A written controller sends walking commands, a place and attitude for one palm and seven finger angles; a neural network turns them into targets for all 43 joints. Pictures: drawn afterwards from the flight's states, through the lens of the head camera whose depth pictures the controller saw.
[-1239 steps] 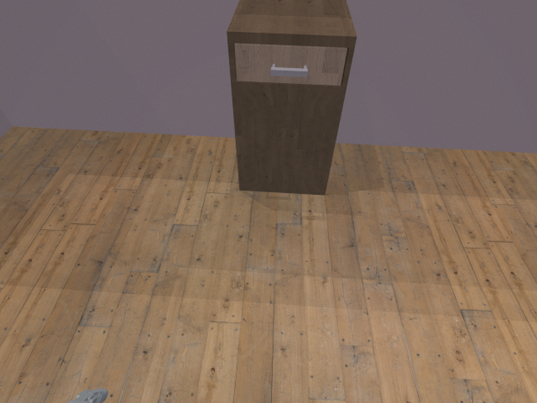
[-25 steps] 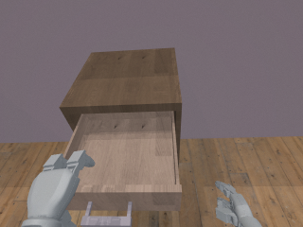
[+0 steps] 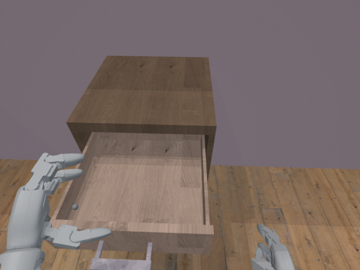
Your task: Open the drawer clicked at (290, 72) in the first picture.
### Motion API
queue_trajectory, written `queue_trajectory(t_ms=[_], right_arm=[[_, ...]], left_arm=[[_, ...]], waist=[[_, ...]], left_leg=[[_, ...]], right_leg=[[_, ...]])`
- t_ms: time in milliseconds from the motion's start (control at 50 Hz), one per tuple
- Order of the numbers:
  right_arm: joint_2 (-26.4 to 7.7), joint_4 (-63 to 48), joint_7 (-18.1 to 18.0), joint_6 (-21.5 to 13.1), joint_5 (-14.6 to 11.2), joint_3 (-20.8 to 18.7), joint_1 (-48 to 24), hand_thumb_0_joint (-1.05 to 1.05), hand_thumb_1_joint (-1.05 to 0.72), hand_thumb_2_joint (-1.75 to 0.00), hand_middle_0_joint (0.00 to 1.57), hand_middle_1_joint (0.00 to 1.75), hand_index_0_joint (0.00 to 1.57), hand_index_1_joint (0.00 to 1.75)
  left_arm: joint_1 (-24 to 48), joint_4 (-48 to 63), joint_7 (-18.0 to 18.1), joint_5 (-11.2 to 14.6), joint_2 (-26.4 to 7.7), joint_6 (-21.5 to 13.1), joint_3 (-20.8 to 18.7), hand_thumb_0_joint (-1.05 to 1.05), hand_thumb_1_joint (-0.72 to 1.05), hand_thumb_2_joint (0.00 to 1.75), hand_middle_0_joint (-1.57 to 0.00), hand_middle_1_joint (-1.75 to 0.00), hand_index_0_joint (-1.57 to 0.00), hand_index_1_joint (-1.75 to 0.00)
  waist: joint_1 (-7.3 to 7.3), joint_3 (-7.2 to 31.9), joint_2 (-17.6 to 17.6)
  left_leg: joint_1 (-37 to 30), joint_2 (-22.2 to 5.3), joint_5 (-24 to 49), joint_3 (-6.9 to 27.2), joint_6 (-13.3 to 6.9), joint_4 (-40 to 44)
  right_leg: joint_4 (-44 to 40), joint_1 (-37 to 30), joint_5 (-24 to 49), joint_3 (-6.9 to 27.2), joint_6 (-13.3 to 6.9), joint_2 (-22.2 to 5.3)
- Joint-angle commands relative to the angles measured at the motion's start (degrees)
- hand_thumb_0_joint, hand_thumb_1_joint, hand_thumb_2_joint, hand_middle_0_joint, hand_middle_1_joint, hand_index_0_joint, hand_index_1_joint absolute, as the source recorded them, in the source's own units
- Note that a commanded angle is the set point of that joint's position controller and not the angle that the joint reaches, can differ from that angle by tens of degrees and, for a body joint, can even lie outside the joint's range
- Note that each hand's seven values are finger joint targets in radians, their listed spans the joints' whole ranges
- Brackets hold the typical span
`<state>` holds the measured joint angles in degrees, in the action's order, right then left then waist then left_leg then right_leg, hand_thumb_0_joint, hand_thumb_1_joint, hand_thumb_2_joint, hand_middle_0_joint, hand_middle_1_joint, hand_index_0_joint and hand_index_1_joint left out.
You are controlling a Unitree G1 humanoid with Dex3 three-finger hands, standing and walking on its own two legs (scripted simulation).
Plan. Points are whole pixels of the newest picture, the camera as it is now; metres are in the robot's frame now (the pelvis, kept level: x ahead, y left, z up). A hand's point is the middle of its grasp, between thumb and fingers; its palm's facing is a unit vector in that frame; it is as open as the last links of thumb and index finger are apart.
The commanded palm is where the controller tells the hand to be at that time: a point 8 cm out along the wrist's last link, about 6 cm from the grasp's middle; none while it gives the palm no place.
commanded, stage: draw the hand back to the body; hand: left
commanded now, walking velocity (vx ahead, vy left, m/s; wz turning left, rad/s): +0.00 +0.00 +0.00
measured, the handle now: (123, 256) +0.17 +0.16 -0.08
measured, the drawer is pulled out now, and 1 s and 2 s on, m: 0.30 0.30 0.30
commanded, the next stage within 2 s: step back with the hand held close in 0.70 s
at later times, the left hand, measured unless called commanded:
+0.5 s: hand (50, 195) +0.18 +0.23 +0.16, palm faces +0.41 -0.82 -0.41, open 8.6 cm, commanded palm +0.13 +0.27 +0.18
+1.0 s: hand (56, 198) +0.18 +0.22 +0.16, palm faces +0.35 -0.81 -0.47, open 7.4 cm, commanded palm +0.11 +0.27 +0.18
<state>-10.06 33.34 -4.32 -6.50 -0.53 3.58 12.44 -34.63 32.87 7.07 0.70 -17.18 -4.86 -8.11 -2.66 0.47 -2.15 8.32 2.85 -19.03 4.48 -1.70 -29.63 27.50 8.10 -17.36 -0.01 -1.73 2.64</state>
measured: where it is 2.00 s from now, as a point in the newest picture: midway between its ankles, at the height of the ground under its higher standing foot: outside the picture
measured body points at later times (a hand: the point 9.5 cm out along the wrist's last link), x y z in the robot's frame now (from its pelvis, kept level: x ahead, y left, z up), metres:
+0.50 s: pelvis +0.00 -0.01 +0.01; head -0.01 -0.03 +0.45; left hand +0.16 +0.28 +0.19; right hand +0.21 -0.22 -0.07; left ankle -0.03 +0.10 -0.74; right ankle -0.03 -0.10 -0.74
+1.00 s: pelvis -0.01 -0.01 +0.01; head +0.01 -0.03 +0.45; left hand +0.16 +0.27 +0.19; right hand +0.18 -0.24 -0.09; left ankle -0.03 +0.10 -0.74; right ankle -0.03 -0.10 -0.74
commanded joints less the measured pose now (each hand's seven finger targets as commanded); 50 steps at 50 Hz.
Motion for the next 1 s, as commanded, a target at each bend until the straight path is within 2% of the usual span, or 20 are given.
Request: queue_trajectory(t_ms=[0,80,180,200,380,420,480,520,580,600,660,700,760,780,800,820,840,860,920,980], right_arm=[[-6.15,-9.17,-0.10,-4.15,0.06,-3.08,-10.16,0.00,-0.90,-0.90,0.20,0.30,0.20,0.30],[-6.47,-8.72,-0.18,-3.94,0.08,-3.60,-10.00,0.00,-0.90,-0.90,0.20,0.30,0.20,0.30],[-6.55,-8.05,-0.43,-3.28,-0.05,-3.80,-10.43,0.00,-0.90,-0.90,0.20,0.30,0.20,0.30],[-6.71,-8.13,-0.41,-3.27,-0.18,-3.74,-10.84,0.00,-0.90,-0.90,0.20,0.30,0.20,0.30],[-6.89,-7.66,-0.77,-2.09,-0.31,-4.09,-11.10,0.00,-0.90,-0.90,0.20,0.30,0.20,0.30],[-6.87,-7.60,-0.56,-2.14,-0.34,-3.94,-11.08,0.00,-0.90,-0.90,0.20,0.30,0.20,0.30],[-7.01,-7.82,-0.47,-1.93,-0.28,-4.15,-11.19,0.00,-0.90,-0.90,0.20,0.30,0.20,0.30],[-6.98,-7.87,-0.40,-2.15,-0.23,-3.95,-11.40,0.00,-0.90,-0.90,0.20,0.30,0.20,0.30],[-6.82,-7.89,-0.47,-2.06,-0.15,-3.99,-11.12,0.00,-0.90,-0.90,0.20,0.30,0.20,0.30],[-6.95,-7.80,-0.43,-2.12,-0.16,-3.89,-11.43,0.00,-0.90,-0.90,0.20,0.30,0.20,0.30],[-6.77,-7.88,-0.52,-1.96,-0.25,-3.99,-11.23,0.00,-0.90,-0.90,0.20,0.30,0.20,0.30],[-6.83,-7.78,-0.47,-2.13,-0.28,-3.93,-11.71,0.00,-0.90,-0.90,0.20,0.30,0.20,0.30],[-6.78,-7.75,-0.47,-1.99,-0.30,-4.06,-11.27,0.00,-0.90,-0.90,0.20,0.30,0.20,0.30],[-6.81,-7.77,-0.53,-2.00,-0.24,-4.19,-11.36,0.00,-0.90,-0.90,0.20,0.30,0.20,0.30],[-8.78,-10.95,-0.27,-0.78,-1.00,-3.70,-8.37,0.00,-0.90,-0.90,0.20,0.30,0.20,0.30],[-7.73,-8.84,-0.42,0.08,-0.60,-4.72,-8.62,0.00,-0.90,-0.90,0.20,0.30,0.20,0.30],[-8.19,-8.48,-0.18,1.12,-0.75,-5.27,-9.15,0.00,-0.90,-0.90,0.20,0.30,0.20,0.30],[-8.47,-8.91,0.08,1.93,-0.81,-5.47,-9.69,0.00,-0.90,-0.90,0.20,0.30,0.20,0.30],[-8.68,-9.32,0.08,3.07,-0.91,-6.04,-10.05,0.00,-0.90,-0.90,0.20,0.30,0.20,0.30],[-8.73,-10.29,0.14,4.18,-1.30,-6.85,-10.08,0.00,-0.90,-0.90,0.20,0.30,0.20,0.30]], left_arm=[[1.86,10.62,0.36,0.93,-6.53,-4.09,-7.13,0.00,0.06,0.54,-0.26,-0.84,-0.26,-0.84],[2.26,11.17,0.31,1.38,-7.81,-4.13,-8.77,0.00,0.20,0.60,-0.25,-0.75,-0.25,-0.75],[3.50,10.34,0.58,1.75,-9.39,-3.74,-11.64,0.00,0.37,0.68,-0.24,-0.64,-0.24,-0.64],[5.00,11.25,0.53,1.70,-9.92,-3.76,-12.22,0.00,0.41,0.69,-0.24,-0.62,-0.24,-0.62],[7.51,6.64,0.68,2.54,-11.37,-3.48,-15.49,0.00,0.73,0.82,-0.21,-0.41,-0.21,-0.41],[7.33,6.51,0.33,2.46,-10.00,-3.55,-14.04,0.00,0.80,0.86,-0.21,-0.37,-0.21,-0.37],[7.13,6.71,0.25,2.43,-9.86,-3.32,-13.46,0.00,0.90,0.90,-0.20,-0.30,-0.20,-0.30],[8.31,8.21,0.28,2.14,-10.62,-3.50,-13.80,0.00,0.90,0.90,-0.20,-0.30,-0.20,-0.30],[7.46,7.91,0.50,2.17,-11.17,-3.40,-14.63,0.00,0.90,0.90,-0.20,-0.30,-0.20,-0.30],[8.43,8.55,0.46,2.22,-11.49,-3.34,-14.98,0.00,0.90,0.90,-0.20,-0.30,-0.20,-0.30],[7.24,7.33,0.47,2.24,-11.04,-3.43,-14.81,0.00,0.90,0.90,-0.20,-0.30,-0.20,-0.30],[8.26,8.26,0.36,2.20,-11.37,-3.52,-14.94,0.00,0.90,0.90,-0.20,-0.30,-0.20,-0.30],[6.82,6.65,0.37,2.31,-10.39,-3.60,-14.26,0.00,0.90,0.90,-0.20,-0.30,-0.20,-0.30],[6.92,7.05,0.41,2.35,-10.94,-3.73,-14.74,0.00,0.90,0.90,-0.20,-0.30,-0.20,-0.30],[16.98,12.32,1.05,2.42,-20.11,-6.93,-24.30,0.00,0.90,0.90,-0.20,-0.30,-0.20,-0.30],[11.07,7.85,0.75,2.42,-14.96,-7.10,-21.16,0.00,0.90,0.90,-0.20,-0.30,-0.20,-0.30],[5.66,3.17,0.04,2.15,-10.84,-6.59,-17.62,0.00,0.90,0.90,-0.20,-0.30,-0.20,-0.30],[3.94,3.67,-0.26,2.06,-9.89,-6.65,-16.18,0.00,0.90,0.90,-0.20,-0.30,-0.20,-0.30],[0.97,6.44,-0.02,1.73,-10.78,-7.65,-16.47,0.00,0.90,0.90,-0.20,-0.30,-0.20,-0.30],[-1.33,9.93,0.57,1.59,-12.58,-8.04,-18.09,0.00,0.90,0.90,-0.20,-0.30,-0.20,-0.30]], waist=[[-0.72,2.47,-3.54],[-0.67,5.48,0.15],[-0.74,5.29,-0.14],[-0.64,5.18,-2.57],[-0.74,4.01,0.51],[-0.54,4.29,-2.01],[-0.60,4.34,0.12],[-0.59,4.21,-2.59],[-0.89,4.84,-1.58],[-0.85,4.42,-2.95],[-0.89,4.18,-0.39],[-0.89,3.94,-3.48],[-0.82,3.86,-0.27],[-0.92,4.53,0.22],[0.98,-2.83,-4.83],[1.77,-3.16,1.82],[2.08,-1.48,5.31],[2.19,0.52,6.46],[2.44,5.21,2.32],[2.47,8.53,2.52]], left_leg=[[-0.16,-4.75,20.57,-1.00,0.83,4.49],[-1.75,-5.11,23.12,-1.11,0.71,4.50],[-1.85,-5.09,23.85,-1.06,0.86,4.87],[-2.30,-4.86,23.20,-1.27,0.91,5.03],[-2.29,-4.74,20.61,-1.52,0.33,5.88],[-2.98,-4.60,20.71,-1.79,0.31,5.88],[-3.05,-4.72,21.67,-1.84,0.09,5.71],[-3.23,-4.62,21.55,-1.71,0.24,5.89],[-3.36,-4.67,22.30,-1.67,0.29,5.91],[-3.11,-4.53,21.66,-1.40,0.46,6.11],[-3.20,-4.77,21.37,-1.52,0.25,6.19],[-3.23,-4.62,20.61,-1.55,0.40,6.19],[-3.10,-4.81,19.98,-1.40,0.28,6.41],[-3.21,-4.71,20.11,-1.58,0.04,6.19],[1.03,-4.47,15.16,1.43,-0.73,6.26],[2.68,-5.06,14.38,3.07,-0.63,5.75],[0.60,-5.05,14.82,2.22,-1.07,4.52],[0.29,-5.14,15.71,1.99,-1.30,3.68],[0.51,-5.67,18.71,1.49,-1.32,2.91],[2.52,-6.64,24.43,1.97,-1.05,1.88]], right_leg=[[-4.43,-0.10,15.20,-1.97,-0.63,-4.32],[-4.21,-1.49,17.58,-2.21,-0.28,-4.45],[-4.81,-1.86,18.74,-2.14,-0.27,-4.55],[-5.45,-1.58,17.95,-1.76,-0.42,-4.49],[-6.76,-1.65,16.96,-1.80,0.02,-4.72],[-6.93,-1.52,16.90,-1.52,-0.03,-4.83],[-6.88,-1.75,18.11,-1.64,0.15,-4.83],[-7.18,-1.56,17.47,-1.47,-0.10,-4.87],[-6.91,-2.18,18.20,-1.60,-0.09,-4.85],[-7.35,-1.89,17.28,-1.46,-0.27,-4.75],[-7.20,-1.80,17.22,-1.67,-0.09,-4.82],[-7.73,-1.38,16.15,-1.27,-0.21,-4.83],[-7.44,-1.34,15.50,-1.72,0.01,-4.83],[-7.46,-1.67,16.17,-1.49,0.08,-4.91],[-10.65,3.15,16.21,5.04,-0.41,-6.99],[-10.85,2.75,16.28,5.64,-0.59,-8.29],[-11.02,3.72,16.24,5.65,-0.12,-8.84],[-10.59,2.86,17.23,5.32,0.21,-9.38],[-7.89,1.25,20.20,5.30,0.13,-10.44],[-4.51,-1.56,25.57,4.60,0.03,-10.59]])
